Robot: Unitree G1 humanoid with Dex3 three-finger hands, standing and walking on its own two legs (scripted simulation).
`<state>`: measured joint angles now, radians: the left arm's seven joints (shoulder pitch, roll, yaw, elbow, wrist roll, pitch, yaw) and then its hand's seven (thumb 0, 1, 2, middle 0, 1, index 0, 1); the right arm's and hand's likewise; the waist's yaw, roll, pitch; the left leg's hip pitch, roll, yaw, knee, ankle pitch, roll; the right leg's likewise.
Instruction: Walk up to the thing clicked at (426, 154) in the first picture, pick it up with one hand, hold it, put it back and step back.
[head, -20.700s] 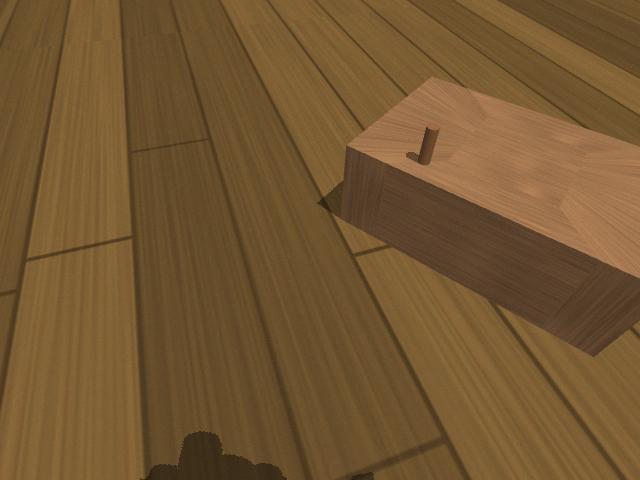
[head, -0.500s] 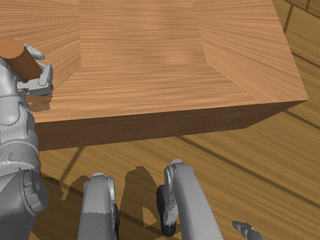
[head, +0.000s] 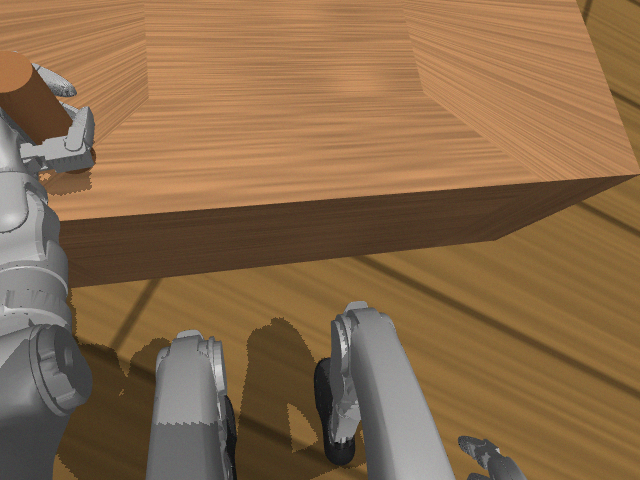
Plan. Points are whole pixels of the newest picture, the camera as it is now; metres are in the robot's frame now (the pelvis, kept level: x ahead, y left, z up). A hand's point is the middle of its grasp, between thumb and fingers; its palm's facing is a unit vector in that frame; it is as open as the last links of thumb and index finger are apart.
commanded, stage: lower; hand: left
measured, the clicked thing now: (46, 122) +0.52 +0.23 +0.00
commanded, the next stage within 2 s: loosen in 0.24 s
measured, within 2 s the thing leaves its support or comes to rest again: rests again in 0.02 s
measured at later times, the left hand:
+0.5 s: hand (65, 123) +0.53 +0.22 -0.02, palm faces +0.19 -0.98 -0.03, open 5.8 cm
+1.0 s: hand (63, 121) +0.53 +0.22 -0.02, palm faces +0.19 -0.98 -0.02, open 12.1 cm
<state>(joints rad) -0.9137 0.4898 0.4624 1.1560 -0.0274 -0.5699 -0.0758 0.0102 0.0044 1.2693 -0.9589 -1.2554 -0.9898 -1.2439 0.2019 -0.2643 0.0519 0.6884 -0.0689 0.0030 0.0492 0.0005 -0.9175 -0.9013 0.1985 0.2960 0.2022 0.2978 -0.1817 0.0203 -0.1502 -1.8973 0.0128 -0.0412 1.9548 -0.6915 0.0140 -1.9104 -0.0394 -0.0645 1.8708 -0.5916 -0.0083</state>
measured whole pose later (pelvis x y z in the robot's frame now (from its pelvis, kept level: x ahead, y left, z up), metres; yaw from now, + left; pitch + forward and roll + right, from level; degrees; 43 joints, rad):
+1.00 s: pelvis +0.00 +0.00 -0.02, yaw +0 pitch +36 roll -4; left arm -0.96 0.50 0.46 1.13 -0.04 -0.53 -0.10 0.00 -0.19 0.35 -0.62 -0.48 -0.61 -0.48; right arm 0.21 -0.29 0.05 0.66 -0.05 0.02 0.04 0.00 -0.92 -0.89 0.20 0.30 0.20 0.30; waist -0.18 0.02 -0.15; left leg -1.97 0.00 -0.04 2.03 -0.70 0.02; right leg -1.98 -0.05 -0.06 1.94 -0.60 -0.01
